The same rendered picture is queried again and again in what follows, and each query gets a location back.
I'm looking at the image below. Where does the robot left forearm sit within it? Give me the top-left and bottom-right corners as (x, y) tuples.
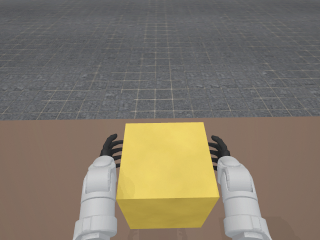
(73, 155), (117, 240)

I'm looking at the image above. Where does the robot right hand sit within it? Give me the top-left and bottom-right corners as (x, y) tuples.
(208, 135), (231, 171)

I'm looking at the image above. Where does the robot right forearm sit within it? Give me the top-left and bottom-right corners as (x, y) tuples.
(217, 156), (272, 240)

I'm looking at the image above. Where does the robot left hand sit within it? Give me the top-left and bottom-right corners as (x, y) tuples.
(100, 133), (124, 168)

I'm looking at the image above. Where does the carton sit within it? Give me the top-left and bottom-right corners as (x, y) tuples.
(116, 122), (220, 229)

